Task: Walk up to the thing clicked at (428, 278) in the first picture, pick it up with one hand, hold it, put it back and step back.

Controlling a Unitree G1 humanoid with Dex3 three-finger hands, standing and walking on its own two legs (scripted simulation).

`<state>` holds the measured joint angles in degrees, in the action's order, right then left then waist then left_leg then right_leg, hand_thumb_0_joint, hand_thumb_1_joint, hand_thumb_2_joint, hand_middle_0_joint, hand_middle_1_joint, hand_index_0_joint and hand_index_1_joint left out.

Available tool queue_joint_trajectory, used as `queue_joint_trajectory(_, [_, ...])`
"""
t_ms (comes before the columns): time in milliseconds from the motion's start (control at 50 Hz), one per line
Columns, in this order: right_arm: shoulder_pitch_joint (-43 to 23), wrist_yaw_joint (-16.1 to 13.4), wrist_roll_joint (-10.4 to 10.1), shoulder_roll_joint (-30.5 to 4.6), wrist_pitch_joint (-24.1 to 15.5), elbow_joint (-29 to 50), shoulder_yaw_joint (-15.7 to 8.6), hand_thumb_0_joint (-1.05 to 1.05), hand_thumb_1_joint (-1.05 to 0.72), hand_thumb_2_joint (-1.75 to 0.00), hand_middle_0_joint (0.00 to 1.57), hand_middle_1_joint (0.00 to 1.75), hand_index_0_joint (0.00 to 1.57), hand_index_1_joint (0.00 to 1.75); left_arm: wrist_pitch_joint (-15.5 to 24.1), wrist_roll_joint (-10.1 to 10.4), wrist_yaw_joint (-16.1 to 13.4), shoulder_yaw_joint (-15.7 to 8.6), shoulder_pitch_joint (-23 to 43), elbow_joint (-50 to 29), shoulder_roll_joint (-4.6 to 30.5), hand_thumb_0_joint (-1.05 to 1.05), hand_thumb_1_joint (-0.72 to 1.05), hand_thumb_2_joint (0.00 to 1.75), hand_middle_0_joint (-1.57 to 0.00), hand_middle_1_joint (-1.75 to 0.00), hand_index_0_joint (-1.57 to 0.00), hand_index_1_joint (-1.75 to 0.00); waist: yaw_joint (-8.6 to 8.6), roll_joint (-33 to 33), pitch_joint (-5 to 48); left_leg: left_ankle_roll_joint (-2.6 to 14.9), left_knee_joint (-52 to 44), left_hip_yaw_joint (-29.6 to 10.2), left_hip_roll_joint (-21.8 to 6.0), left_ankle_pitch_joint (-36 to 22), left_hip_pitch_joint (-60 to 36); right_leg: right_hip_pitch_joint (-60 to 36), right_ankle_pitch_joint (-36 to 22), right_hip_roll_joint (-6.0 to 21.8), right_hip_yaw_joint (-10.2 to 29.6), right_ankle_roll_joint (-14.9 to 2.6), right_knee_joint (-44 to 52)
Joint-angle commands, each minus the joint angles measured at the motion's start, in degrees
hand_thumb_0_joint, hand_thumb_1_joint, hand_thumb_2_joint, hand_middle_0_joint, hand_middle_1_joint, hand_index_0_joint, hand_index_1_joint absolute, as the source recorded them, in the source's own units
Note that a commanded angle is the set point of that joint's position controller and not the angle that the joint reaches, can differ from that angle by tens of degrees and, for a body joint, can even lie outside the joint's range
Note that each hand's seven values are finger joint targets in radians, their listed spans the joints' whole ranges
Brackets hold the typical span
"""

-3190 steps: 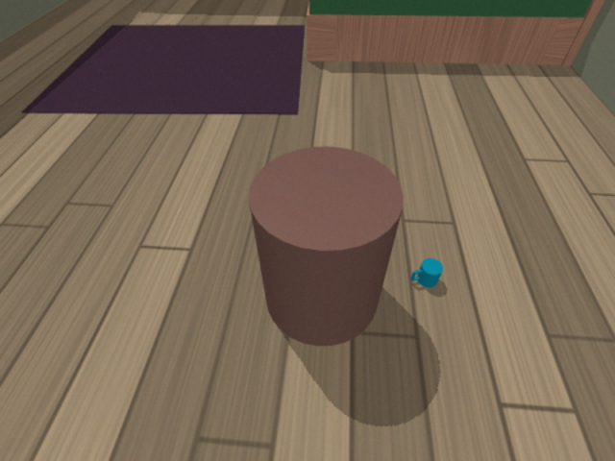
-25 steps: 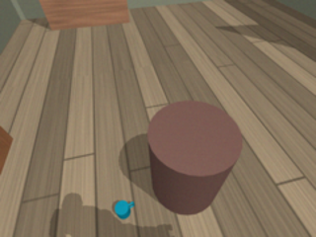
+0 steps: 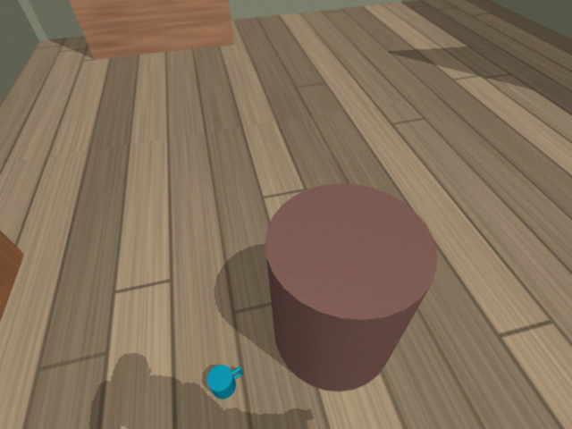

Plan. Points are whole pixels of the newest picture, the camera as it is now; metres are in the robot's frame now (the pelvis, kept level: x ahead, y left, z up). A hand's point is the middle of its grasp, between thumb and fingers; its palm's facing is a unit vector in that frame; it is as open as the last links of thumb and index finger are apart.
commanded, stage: stand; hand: left
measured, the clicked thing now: (226, 379) +0.41 +0.24 -0.74
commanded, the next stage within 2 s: walk up in 0.90 s
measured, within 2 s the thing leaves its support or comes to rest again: neither
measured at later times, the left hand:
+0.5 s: hand out of the picture +0.08 +0.26 -0.15, palm faces -0.03 -0.94 -0.35, open 7.3 cm
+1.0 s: hand out of the picture +0.09 +0.26 -0.16, palm faces +0.01 -0.93 -0.36, open 7.3 cm
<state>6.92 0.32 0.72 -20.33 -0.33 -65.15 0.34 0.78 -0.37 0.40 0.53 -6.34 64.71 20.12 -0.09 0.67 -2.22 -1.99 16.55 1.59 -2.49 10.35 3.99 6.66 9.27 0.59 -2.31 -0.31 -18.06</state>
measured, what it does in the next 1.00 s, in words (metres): stands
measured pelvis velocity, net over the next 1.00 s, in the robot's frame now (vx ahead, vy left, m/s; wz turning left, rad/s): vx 0.00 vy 0.00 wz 0.00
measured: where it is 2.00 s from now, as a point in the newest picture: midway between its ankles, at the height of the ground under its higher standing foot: outside the picture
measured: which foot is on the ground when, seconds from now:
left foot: down 0.00-1.00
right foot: down 0.00-1.00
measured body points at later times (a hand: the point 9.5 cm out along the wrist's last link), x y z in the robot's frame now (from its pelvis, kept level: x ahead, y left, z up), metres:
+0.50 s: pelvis +0.00 +0.00 +0.00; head +0.01 +0.00 +0.45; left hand +0.08 +0.30 -0.13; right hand +0.07 -0.30 -0.14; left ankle -0.01 +0.14 -0.75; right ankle +0.01 -0.11 -0.75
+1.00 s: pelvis +0.00 +0.00 -0.01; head +0.03 +0.00 +0.44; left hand +0.09 +0.31 -0.13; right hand +0.08 -0.30 -0.14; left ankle -0.01 +0.14 -0.75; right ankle +0.01 -0.11 -0.75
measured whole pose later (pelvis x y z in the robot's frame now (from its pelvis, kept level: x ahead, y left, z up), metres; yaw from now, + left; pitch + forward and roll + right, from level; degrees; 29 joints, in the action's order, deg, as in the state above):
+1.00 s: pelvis +0.00 +0.00 -0.01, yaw +0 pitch -2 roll +0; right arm 4.8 0.0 -0.3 -21.0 1.1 -62.5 -0.7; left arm -0.1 0.6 -0.2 -1.6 -5.0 61.1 20.6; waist -0.2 0.7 -5.6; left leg -1.4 24.1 1.6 -2.9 13.5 8.7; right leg 10.0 11.0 0.3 -2.1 -0.4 -22.6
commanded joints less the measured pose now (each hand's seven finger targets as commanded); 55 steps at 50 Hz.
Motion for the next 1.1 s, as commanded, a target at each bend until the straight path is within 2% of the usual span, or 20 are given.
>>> queue_joint_trajectory(0, [-2.7, -0.6, 0.0, -12.0, -1.2, 3.4, -2.5, 0.0, -0.9, -0.9, 0.2, 0.3, 0.2, 0.3, 1.0, -0.1, -0.8, -2.7, 2.4, -3.1, 12.7, 0.0, 0.9, 0.9, -0.2, -0.3, -0.2, -0.3, 0.03, -1.0, 3.2, 2.49, -2.3, -4.6, -6.1, -4.9, 0.5, -0.4, -6.1, 7.3, 6.6, -0.98, 3.1])
queue_joint_trajectory(180, [-2.3, -0.7, 0.1, -11.7, -1.3, 3.5, -2.4, 0.0, -0.9, -0.9, 0.2, 0.3, 0.2, 0.3, 1.0, -0.1, -0.8, -2.7, 2.7, -3.3, 12.7, 0.0, 0.9, 0.9, -0.2, -0.3, -0.2, -0.3, 0.22, -0.8, 3.2, 2.37, -2.1, -4.3, -6.0, -6.4, 0.7, -0.7, -8.6, 7.3, 6.5, -1.03, 2.5])
queue_joint_trajectory(440, [-2.3, -0.7, -0.1, -11.9, -1.2, 3.4, -2.4, 0.0, -0.9, -0.9, 0.2, 0.3, 0.2, 0.3, 1.0, 0.0, -0.9, -2.7, 1.8, -3.0, 12.6, 0.0, 0.9, 0.9, -0.2, -0.3, -0.2, -0.3, 0.02, -1.1, 2.6, 2.34, -2.2, -4.3, -6.1, -6.6, 0.3, -0.5, -7.3, 7.0, 6.2, -0.86, 2.8])
queue_joint_trajectory(600, [-1.9, -0.8, -0.1, -11.9, -1.2, 3.5, -2.3, 0.0, -0.9, -0.9, 0.2, 0.3, 0.2, 0.3, 1.0, -0.1, -0.9, -2.7, 2.5, -3.2, 12.5, 0.0, 0.9, 0.9, -0.2, -0.3, -0.2, -0.3, 0.21, -0.7, 3.1, 2.41, -2.0, -4.2, -6.2, -7.6, 0.5, -0.9, -9.7, 7.3, 6.4, -0.93, 2.4])
queue_joint_trajectory(700, [-2.1, -0.7, -0.1, -11.9, -1.2, 3.5, -2.4, 0.0, -0.9, -0.9, 0.2, 0.3, 0.2, 0.3, 1.1, 0.0, -0.9, -2.6, 2.0, -3.2, 12.5, 0.0, 0.9, 0.9, -0.2, -0.3, -0.2, -0.3, 0.11, -0.5, 3.1, 2.4, -2.0, -4.3, -6.1, -6.8, 0.6, -1.0, -8.7, 7.2, 6.4, -0.86, 2.8])
queue_joint_trajectory(780, [-2.2, -0.8, -0.1, -12.0, -1.1, 3.7, -2.6, 0.0, -0.9, -0.9, 0.2, 0.3, 0.2, 0.3, 1.2, -0.1, -1.0, -2.7, 2.1, -3.3, 12.6, 0.0, 0.9, 0.9, -0.2, -0.3, -0.2, -0.3, 0.16, -0.5, 4.2, 2.52, -1.6, -4.2, -6.4, -8.9, -0.6, -1.4, -10.6, 7.4, 6.3, -0.99, 2.1])
queue_joint_trajectory(840, [-2.3, -0.8, -0.1, -12.0, -1.1, 3.8, -2.7, 0.0, -0.9, -0.9, 0.2, 0.3, 0.2, 0.3, 1.2, -0.2, -1.0, -2.6, 1.9, -3.5, 12.5, 0.0, 0.9, 0.9, -0.2, -0.3, -0.2, -0.3, 0.29, -0.6, 4.8, 2.4, -1.1, -4.0, -6.4, -10.4, -1.1, -1.8, -13.1, 7.4, 6.0, -1.02, 1.7])
queue_joint_trajectory(860, [-1.9, -0.8, -0.1, -11.6, -1.1, 3.6, -2.5, 0.0, -0.9, -0.9, 0.2, 0.3, 0.2, 0.3, 1.2, 0.0, -1.0, -2.6, 2.3, -3.5, 12.6, 0.0, 0.9, 0.9, -0.2, -0.3, -0.2, -0.3, 0.36, -0.9, 3.6, 2.37, -1.6, -4.0, -6.2, -9.8, 0.1, -1.6, -12.7, 7.4, 6.3, -1.02, 2.1])
queue_joint_trajectory(880, [-3.8, -0.8, -0.4, -13.9, 0.0, 3.8, -3.5, 0.0, -0.9, -0.9, 0.2, 0.3, 0.2, 0.3, 0.3, 0.9, -1.4, -5.4, 2.1, -4.7, 15.2, 0.0, 0.9, 0.9, -0.2, -0.3, -0.2, -0.3, -0.76, -1.4, -3.2, 3.35, 4.6, -4.2, -5.4, -18.9, 4.0, 2.5, -23.4, 6.7, 6.8, -1.13, -2.7])
queue_joint_trajectory(900, [-2.8, -1.0, -0.9, -13.0, 0.4, 4.6, -3.6, 0.0, -0.9, -0.9, 0.2, 0.3, 0.2, 0.3, 0.0, 1.1, -1.8, -5.7, 1.1, -5.3, 15.2, 0.0, 0.9, 0.9, -0.2, -0.3, -0.2, -0.3, -0.45, -1.9, -0.9, 3.4, 7.2, -3.4, -5.2, -21.7, 3.9, 1.4, -27.3, 7.0, 5.9, -1.79, -4.3])
queue_joint_trajectory(920, [-2.2, -1.0, -1.3, -12.8, 0.6, 5.1, -3.8, 0.0, -0.9, -0.9, 0.2, 0.3, 0.2, 0.3, -0.3, 1.3, -1.8, -5.8, 0.4, -6.1, 15.2, 0.0, 0.9, 0.9, -0.2, -0.3, -0.2, -0.3, -0.52, -2.4, 2.1, 3.46, 10.2, -2.6, -4.5, -21.7, 2.6, 1.1, -29.5, 7.8, 6.6, -3.18, -5.2])
queue_joint_trajectory(960, [-0.8, -1.1, -1.4, -12.8, 1.2, 6.3, -4.4, 0.0, -0.9, -0.9, 0.2, 0.3, 0.2, 0.3, -0.9, 1.1, -1.9, -6.4, 1.6, -8.2, 15.6, 0.0, 0.9, 0.9, -0.2, -0.3, -0.2, -0.3, 0.1, -3.5, 7.1, 3.55, 15.3, -1.9, -2.6, -16.9, 2.8, 0.3, -28.7, 10.2, 8.6, -6.29, -5.5])
queue_joint_trajectory(1000, [-1.1, -1.1, -1.3, -12.6, 1.8, 7.4, -4.7, 0.0, -0.9, -0.9, 0.2, 0.3, 0.2, 0.3, -1.5, 0.7, -1.9, -6.7, 2.8, -9.9, 16.3, 0.0, 0.9, 0.9, -0.2, -0.3, -0.2, -0.3, -0.11, -4.4, 8.2, 3.6, 19.4, -1.5, -0.5, -11.7, 3.9, 2.3, -27.5, 12.8, 10.8, -9.02, -6.2])
queue_joint_trajectory(1020, [-0.3, -1.0, -1.2, -12.3, 2.2, 7.7, -4.9, 0.0, -0.9, -0.9, 0.2, 0.3, 0.2, 0.3, -1.8, 0.4, -1.9, -6.7, 4.1, -11.0, 16.7, 0.0, 0.9, 0.9, -0.2, -0.3, -0.2, -0.3, 0.19, -6.9, 7.3, 3.57, 23.5, -0.9, 1.2, -4.2, 4.8, 5.0, -25.4, 14.6, 12.4, -10.39, -5.4])
queue_joint_trajectory(1040, [0.3, -0.9, -0.9, -11.9, 2.6, 8.3, -5.3, 0.0, -0.9, -0.9, 0.2, 0.3, 0.2, 0.3, -2.1, -0.1, -2.0, -6.8, 5.5, -12.0, 17.0, 0.0, 0.9, 0.9, -0.2, -0.3, -0.2, -0.3, 0.4, -9.8, 5.5, 3.86, 28.4, -1.0, 3.1, 8.8, 6.3, 8.1, -23.1, 17.0, 14.6, -12.63, -4.4])
queue_joint_trajectory(1060, [2.4, -0.7, -0.5, -11.5, 3.1, 8.5, -5.5, 0.0, -0.9, -0.9, 0.2, 0.3, 0.2, 0.3, -2.3, -0.8, -2.0, -6.9, 7.0, -13.3, 17.4, 0.0, 0.9, 0.9, -0.2, -0.3, -0.2, -0.3, 1.01, -12.6, 4.4, 4.32, 33.1, -2.3, 3.5, 19.0, 7.6, 11.1, -20.4, 19.4, 16.1, -14.33, -3.9])
queue_joint_trajectory(1080, [3.2, -0.6, -0.5, -11.6, 3.4, 9.0, -5.8, 0.0, -0.9, -0.9, 0.2, 0.3, 0.2, 0.3, -2.3, -1.2, -2.0, -7.0, 7.7, -14.1, 17.2, 0.0, 0.9, 0.9, -0.2, -0.3, -0.2, -0.3, 1.26, -12.6, 3.4, 4.62, 36.0, -4.2, 2.7, 23.1, 8.1, 13.8, -18.8, 19.8, 15.7, -15.06, -4.4])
